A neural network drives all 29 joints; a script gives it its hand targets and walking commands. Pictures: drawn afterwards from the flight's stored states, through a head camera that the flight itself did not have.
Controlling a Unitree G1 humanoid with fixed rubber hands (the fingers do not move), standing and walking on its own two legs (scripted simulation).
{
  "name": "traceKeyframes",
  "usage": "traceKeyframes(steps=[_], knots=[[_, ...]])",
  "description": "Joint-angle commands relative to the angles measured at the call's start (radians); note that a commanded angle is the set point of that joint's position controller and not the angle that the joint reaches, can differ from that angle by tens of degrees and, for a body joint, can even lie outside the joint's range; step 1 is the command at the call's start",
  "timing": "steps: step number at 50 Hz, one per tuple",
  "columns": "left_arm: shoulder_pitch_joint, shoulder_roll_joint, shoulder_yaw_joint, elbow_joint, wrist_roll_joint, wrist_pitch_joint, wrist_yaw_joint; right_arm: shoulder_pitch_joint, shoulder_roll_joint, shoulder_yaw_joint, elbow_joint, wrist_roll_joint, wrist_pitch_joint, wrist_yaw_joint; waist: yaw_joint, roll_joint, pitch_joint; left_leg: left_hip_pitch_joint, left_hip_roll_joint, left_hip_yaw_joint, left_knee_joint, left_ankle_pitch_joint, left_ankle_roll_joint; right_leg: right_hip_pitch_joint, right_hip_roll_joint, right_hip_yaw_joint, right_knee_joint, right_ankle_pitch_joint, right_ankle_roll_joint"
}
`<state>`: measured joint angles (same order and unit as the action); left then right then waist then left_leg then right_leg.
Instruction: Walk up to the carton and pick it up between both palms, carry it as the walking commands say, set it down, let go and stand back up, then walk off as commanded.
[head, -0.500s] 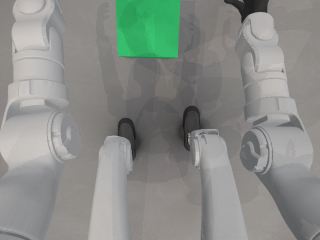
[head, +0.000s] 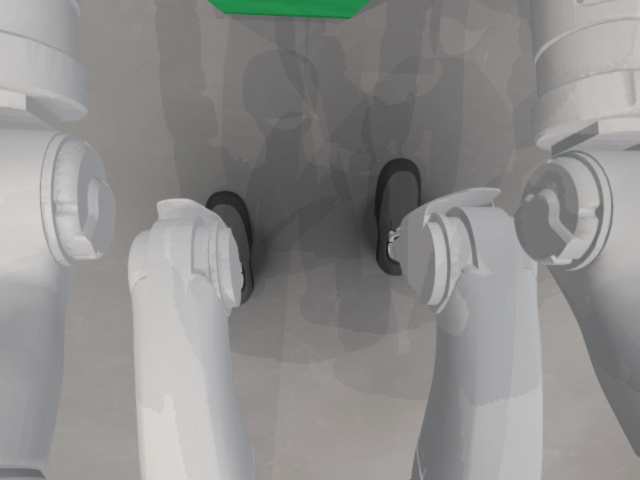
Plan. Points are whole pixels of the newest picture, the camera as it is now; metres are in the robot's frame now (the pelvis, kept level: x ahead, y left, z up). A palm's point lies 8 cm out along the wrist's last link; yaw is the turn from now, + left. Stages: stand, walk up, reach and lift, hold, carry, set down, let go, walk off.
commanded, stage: reach and lift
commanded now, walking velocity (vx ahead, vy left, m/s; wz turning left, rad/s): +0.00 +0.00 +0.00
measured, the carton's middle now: out of the picture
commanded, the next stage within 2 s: none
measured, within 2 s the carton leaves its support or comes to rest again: leaves its support in 1.96 s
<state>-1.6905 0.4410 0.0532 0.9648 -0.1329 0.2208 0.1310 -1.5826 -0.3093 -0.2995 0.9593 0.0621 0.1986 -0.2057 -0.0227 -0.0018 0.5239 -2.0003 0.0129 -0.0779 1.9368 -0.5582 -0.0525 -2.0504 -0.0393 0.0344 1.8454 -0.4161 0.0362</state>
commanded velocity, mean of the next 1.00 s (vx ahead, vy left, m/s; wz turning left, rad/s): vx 0.00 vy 0.00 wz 0.00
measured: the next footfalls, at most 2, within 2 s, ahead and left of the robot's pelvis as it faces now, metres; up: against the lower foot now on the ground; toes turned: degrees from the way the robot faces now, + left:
none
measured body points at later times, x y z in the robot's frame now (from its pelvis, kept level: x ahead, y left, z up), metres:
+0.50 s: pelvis +0.01 +0.00 -0.07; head +0.42 +0.00 +0.11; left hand +0.62 +0.16 -0.26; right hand +0.58 -0.19 -0.29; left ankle +0.11 +0.14 -0.42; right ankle +0.15 -0.14 -0.42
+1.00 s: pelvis +0.01 +0.00 -0.07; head +0.41 +0.00 +0.11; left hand +0.62 +0.16 -0.26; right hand +0.59 -0.18 -0.29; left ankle +0.11 +0.14 -0.42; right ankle +0.15 -0.14 -0.42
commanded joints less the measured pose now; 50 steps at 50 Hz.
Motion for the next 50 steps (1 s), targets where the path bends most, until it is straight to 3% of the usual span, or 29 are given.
traceKeyframes(steps=[1,4,5,7,8,9,11,12,13,14,17,18,19,20,25,27,28,29,31,32,33,39,40,41,43,44,45,47,50], knots=[[-0.332,0.198,0.036,0.119,-0.052,-0.052,-0.016,-0.464,-0.216,0.142,-0.035,0.112,-0.062,0.030,0.053,-0.007,-1.435,0.258,-0.046,0.158,-0.078,0.118,0.027,0.778,0.060,-0.078,0.030,0.194,0.004],[-0.356,0.152,-0.007,0.179,-0.065,-0.067,-0.036,-0.413,-0.214,0.132,0.096,0.110,-0.073,0.055,0.006,0.021,-1.353,0.293,-0.047,0.138,-0.058,0.113,0.015,0.735,0.059,-0.097,0.066,0.156,0.007],[-0.428,0.193,0.022,0.094,-0.059,-0.079,-0.031,-0.481,-0.257,0.131,0.028,0.119,-0.091,0.050,0.013,0.017,-1.385,0.260,-0.042,0.151,-0.048,0.127,0.009,0.762,0.061,-0.087,0.073,0.194,0.011],[-0.455,0.185,-0.017,0.073,-0.078,-0.097,-0.036,-0.453,-0.261,0.092,0.066,0.093,-0.109,0.053,-0.050,0.031,-1.374,0.280,-0.046,0.133,-0.029,0.144,0.002,0.744,0.066,-0.106,0.112,0.221,0.008],[-0.410,0.164,-0.022,0.143,-0.089,-0.096,-0.049,-0.435,-0.222,0.152,0.107,0.115,-0.108,0.060,-0.007,-0.002,-1.294,0.198,-0.030,0.148,0.004,0.133,-0.002,0.733,0.052,-0.078,0.113,0.217,0.013],[-0.334,0.139,-0.023,0.222,-0.078,-0.089,-0.060,-0.402,-0.201,0.139,0.117,0.110,-0.108,0.072,-0.020,0.005,-1.240,0.197,-0.032,0.132,-0.014,0.147,0.013,0.667,0.067,-0.092,0.110,0.222,0.020],[-0.324,0.146,0.019,0.240,-0.038,-0.092,-0.052,-0.404,-0.204,0.138,0.104,0.108,-0.116,0.075,0.036,0.019,-1.235,0.251,-0.029,0.124,-0.001,0.152,0.007,0.638,0.061,-0.099,0.149,0.189,0.018],[-0.339,0.152,0.003,0.224,-0.042,-0.094,-0.062,-0.433,-0.221,0.129,0.090,0.094,-0.122,0.078,-0.001,0.014,-1.228,0.227,-0.027,0.112,0.012,0.160,0.010,0.624,0.060,-0.107,0.154,0.212,0.024],[-0.426,0.187,-0.013,0.077,-0.047,-0.115,-0.050,-0.495,-0.245,0.113,0.028,0.093,-0.137,0.067,0.012,0.048,-1.317,0.271,-0.030,0.118,0.016,0.194,-0.004,0.667,0.051,-0.091,0.161,0.257,0.013],[-0.426,0.157,-0.034,0.110,-0.080,-0.121,-0.054,-0.524,-0.248,0.134,0.007,0.107,-0.143,0.073,-0.022,0.035,-1.328,0.277,-0.042,0.121,0.042,0.240,0.005,0.676,0.063,-0.091,0.165,0.294,0.016],[-0.410,0.191,-0.042,0.169,-0.110,-0.126,-0.047,-0.452,-0.226,0.151,0.116,0.117,-0.138,0.063,-0.001,-0.006,-1.345,0.267,-0.028,0.119,0.052,0.232,0.004,0.733,0.049,-0.086,0.215,0.315,0.023],[-0.363,0.126,-0.051,0.180,-0.113,-0.121,-0.057,-0.379,-0.214,0.148,0.158,0.121,-0.140,0.074,-0.013,0.040,-1.310,0.226,-0.028,0.138,0.070,0.225,-0.011,0.700,0.051,-0.093,0.212,0.304,0.018],[-0.400,0.211,0.014,0.114,-0.084,-0.132,-0.046,-0.454,-0.231,0.158,0.059,0.127,-0.142,0.066,0.060,0.012,-1.388,0.275,-0.033,0.138,0.076,0.256,0.005,0.730,0.057,-0.080,0.214,0.310,0.023],[-0.421,0.240,0.016,0.050,-0.076,-0.144,-0.033,-0.512,-0.251,0.165,-0.014,0.145,-0.159,0.061,0.067,-0.003,-1.447,0.246,-0.038,0.143,0.096,0.303,0.005,0.794,0.056,-0.062,0.239,0.426,0.021],[-0.396,0.161,-0.063,0.154,-0.149,-0.125,-0.038,-0.407,-0.236,0.185,0.152,0.152,-0.139,0.048,-0.016,-0.001,-1.378,0.227,-0.041,0.154,0.109,0.229,-0.012,0.757,0.047,-0.094,0.230,0.326,0.024],[-0.410,0.199,-0.039,0.079,-0.140,-0.142,-0.028,-0.457,-0.223,0.188,0.050,0.167,-0.151,0.050,0.030,0.014,-1.418,0.284,-0.038,0.148,0.099,0.298,0.000,0.749,0.062,-0.083,0.234,0.380,0.020],[-0.341,0.184,-0.032,0.171,-0.112,-0.138,-0.030,-0.379,-0.233,0.175,0.118,0.145,-0.148,0.051,0.013,0.032,-1.406,0.284,-0.035,0.156,0.113,0.291,-0.009,0.719,0.063,-0.104,0.240,0.361,0.028],[-0.341,0.215,-0.027,0.150,-0.110,-0.143,-0.031,-0.415,-0.193,0.205,0.076,0.182,-0.147,0.053,0.060,0.010,-1.412,0.226,-0.039,0.157,0.118,0.273,0.001,0.786,0.050,-0.081,0.246,0.386,0.029],[-0.372,0.157,-0.054,0.142,-0.135,-0.140,-0.038,-0.420,-0.214,0.189,0.107,0.153,-0.147,0.056,0.006,0.001,-1.399,0.245,-0.030,0.142,0.101,0.254,-0.001,0.751,0.055,-0.092,0.233,0.356,0.021],[-0.358,0.173,-0.054,0.146,-0.132,-0.140,-0.040,-0.435,-0.194,0.199,0.053,0.176,-0.149,0.063,0.041,-0.006,-1.371,0.245,-0.035,0.137,0.089,0.242,0.014,0.720,0.054,-0.088,0.227,0.323,0.023],[-0.352,0.171,-0.049,0.157,-0.120,-0.138,-0.035,-0.407,-0.212,0.161,0.111,0.176,-0.144,0.060,0.018,0.041,-1.352,0.266,-0.046,0.162,0.092,0.215,0.001,0.684,0.059,-0.108,0.220,0.277,0.027],[-0.379,0.086,-0.090,0.122,-0.138,-0.134,-0.043,-0.430,-0.187,0.179,0.094,0.166,-0.156,0.067,-0.008,0.049,-1.380,0.297,-0.052,0.147,0.090,0.265,-0.005,0.715,0.061,-0.107,0.219,0.329,0.016],[-0.356,0.106,-0.057,0.140,-0.117,-0.133,-0.046,-0.436,-0.176,0.199,0.082,0.181,-0.154,0.070,0.048,0.033,-1.345,0.254,-0.041,0.146,0.083,0.244,-0.001,0.705,0.062,-0.093,0.229,0.299,0.012],[-0.346,0.097,-0.056,0.130,-0.119,-0.135,-0.040,-0.465,-0.162,0.196,0.024,0.175,-0.154,0.071,0.056,0.029,-1.347,0.295,-0.043,0.135,0.067,0.273,0.012,0.690,0.071,-0.102,0.220,0.314,0.015],[-0.404,0.056,-0.088,0.090,-0.141,-0.136,-0.056,-0.475,-0.137,0.204,0.018,0.158,-0.152,0.073,0.005,0.020,-1.353,0.302,-0.052,0.149,0.090,0.265,0.010,0.699,0.075,-0.093,0.199,0.301,0.020],[-0.425,0.055,-0.097,0.089,-0.129,-0.139,-0.053,-0.476,-0.102,0.223,0.074,0.210,-0.144,0.081,0.036,0.068,-1.358,0.291,-0.047,0.150,0.074,0.236,0.005,0.725,0.073,-0.101,0.229,0.301,0.018],[-0.408,0.053,-0.085,0.109,-0.119,-0.134,-0.056,-0.419,-0.139,0.177,0.114,0.160,-0.141,0.080,0.012,0.068,-1.340,0.298,-0.049,0.144,0.076,0.258,-0.004,0.702,0.073,-0.098,0.217,0.315,0.016],[-0.355,0.053,-0.029,0.145,-0.071,-0.134,-0.062,-0.406,-0.095,0.170,0.127,0.128,-0.134,0.084,0.033,0.010,-1.272,0.228,-0.062,0.159,0.077,0.189,0.008,0.706,0.077,-0.089,0.197,0.264,0.027],[-0.449,-0.054,-0.111,0.037,-0.125,-0.138,-0.074,-0.536,-0.068,0.228,0.004,0.176,-0.151,0.097,0.006,0.051,-1.325,0.303,-0.059,0.143,0.074,0.241,0.005,0.685,0.083,-0.101,0.210,0.290,0.013]])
